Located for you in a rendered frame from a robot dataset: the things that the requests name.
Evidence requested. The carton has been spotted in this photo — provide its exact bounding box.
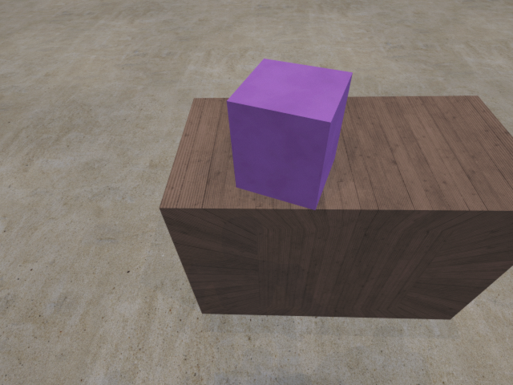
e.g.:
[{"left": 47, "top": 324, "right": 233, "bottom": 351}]
[{"left": 227, "top": 59, "right": 353, "bottom": 210}]

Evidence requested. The pedestal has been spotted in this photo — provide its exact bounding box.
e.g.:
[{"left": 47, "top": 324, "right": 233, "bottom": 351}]
[{"left": 160, "top": 95, "right": 513, "bottom": 320}]

